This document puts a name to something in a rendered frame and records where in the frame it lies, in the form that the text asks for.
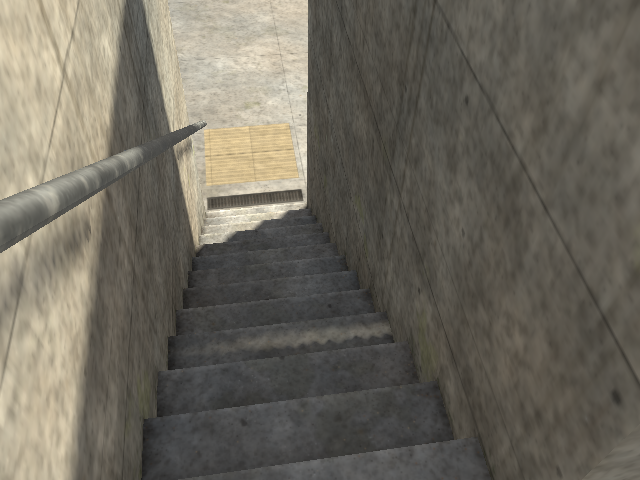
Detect stairs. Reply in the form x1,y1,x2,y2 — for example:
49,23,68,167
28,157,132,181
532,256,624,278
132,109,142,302
141,202,491,480

